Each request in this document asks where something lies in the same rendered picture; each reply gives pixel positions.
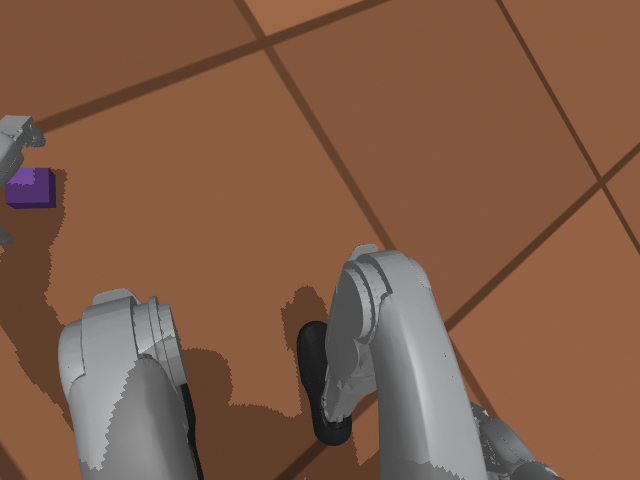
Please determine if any left robot hand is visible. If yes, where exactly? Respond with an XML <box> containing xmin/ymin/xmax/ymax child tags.
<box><xmin>0</xmin><ymin>115</ymin><xmax>46</xmax><ymax>244</ymax></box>

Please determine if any right robot hand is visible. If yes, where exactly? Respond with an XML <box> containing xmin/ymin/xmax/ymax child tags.
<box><xmin>470</xmin><ymin>402</ymin><xmax>538</xmax><ymax>480</ymax></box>

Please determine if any small box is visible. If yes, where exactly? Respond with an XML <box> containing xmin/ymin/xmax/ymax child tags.
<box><xmin>5</xmin><ymin>168</ymin><xmax>56</xmax><ymax>209</ymax></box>

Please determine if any right robot arm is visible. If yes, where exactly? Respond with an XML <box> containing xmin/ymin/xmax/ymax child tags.
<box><xmin>510</xmin><ymin>462</ymin><xmax>565</xmax><ymax>480</ymax></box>

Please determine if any left robot foot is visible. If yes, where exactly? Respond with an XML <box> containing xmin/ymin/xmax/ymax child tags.
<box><xmin>180</xmin><ymin>383</ymin><xmax>204</xmax><ymax>480</ymax></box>

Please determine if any right robot foot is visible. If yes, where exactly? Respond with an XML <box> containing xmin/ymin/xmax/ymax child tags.
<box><xmin>297</xmin><ymin>321</ymin><xmax>352</xmax><ymax>446</ymax></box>

